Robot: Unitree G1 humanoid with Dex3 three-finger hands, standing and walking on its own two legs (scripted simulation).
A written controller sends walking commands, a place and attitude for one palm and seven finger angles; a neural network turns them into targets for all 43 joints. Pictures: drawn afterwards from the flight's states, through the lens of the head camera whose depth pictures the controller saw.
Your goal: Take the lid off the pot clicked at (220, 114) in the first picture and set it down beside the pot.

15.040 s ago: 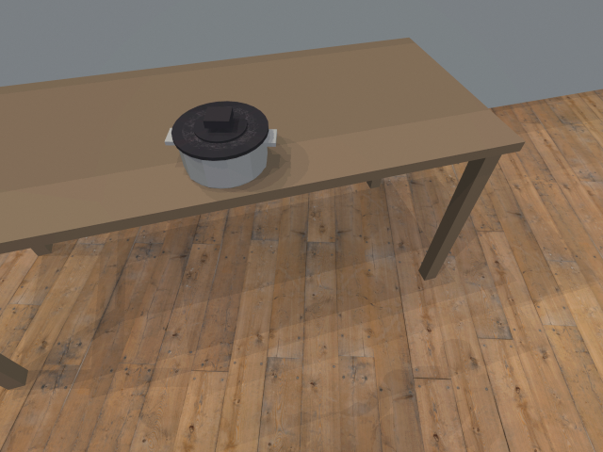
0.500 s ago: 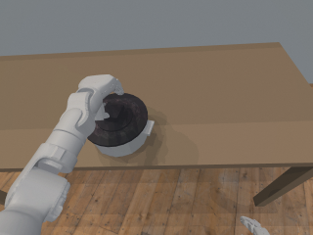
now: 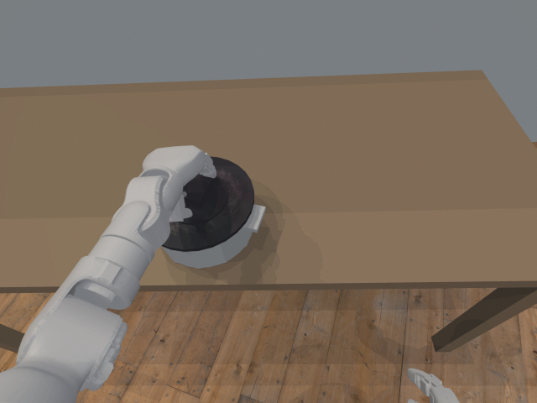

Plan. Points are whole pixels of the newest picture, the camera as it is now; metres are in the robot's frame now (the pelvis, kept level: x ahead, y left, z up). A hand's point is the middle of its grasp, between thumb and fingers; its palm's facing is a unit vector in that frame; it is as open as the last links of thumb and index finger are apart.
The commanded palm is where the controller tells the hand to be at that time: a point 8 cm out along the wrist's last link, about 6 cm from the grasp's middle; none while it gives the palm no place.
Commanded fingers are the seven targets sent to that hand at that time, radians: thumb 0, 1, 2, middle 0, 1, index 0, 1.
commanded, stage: lower the open fingers around the knob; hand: left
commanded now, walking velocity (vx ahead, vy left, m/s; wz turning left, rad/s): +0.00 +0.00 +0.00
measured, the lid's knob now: (193, 189) +0.45 +0.14 +0.03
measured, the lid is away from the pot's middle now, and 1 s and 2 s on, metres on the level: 0.00 0.01 0.01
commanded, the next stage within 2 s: close the fingers and squeeze the knob in 0.22 s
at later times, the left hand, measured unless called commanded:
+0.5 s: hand (186, 198) +0.42 +0.14 +0.06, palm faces -0.35 -0.06 -0.94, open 10.3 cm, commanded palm +0.42 +0.14 +0.12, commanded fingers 0.00 -0.07 1.07 -0.56 -0.74 -0.56 -0.74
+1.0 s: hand (187, 195) +0.42 +0.14 +0.06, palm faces -0.33 -0.07 -0.94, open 9.0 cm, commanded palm +0.41 +0.14 +0.12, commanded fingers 0.00 0.23 0.92 -0.67 -1.00 -0.67 -1.00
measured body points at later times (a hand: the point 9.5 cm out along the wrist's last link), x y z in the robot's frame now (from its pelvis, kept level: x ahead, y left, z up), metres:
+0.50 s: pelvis +0.00 +0.00 +0.00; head +0.04 -0.03 +0.45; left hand +0.43 +0.14 +0.11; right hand +0.12 -0.25 -0.13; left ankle -0.01 +0.14 -0.74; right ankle -0.03 -0.15 -0.74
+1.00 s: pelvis +0.00 +0.00 +0.00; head +0.04 -0.03 +0.45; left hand +0.43 +0.14 +0.11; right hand +0.11 -0.26 -0.14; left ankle -0.01 +0.14 -0.74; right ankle -0.03 -0.15 -0.74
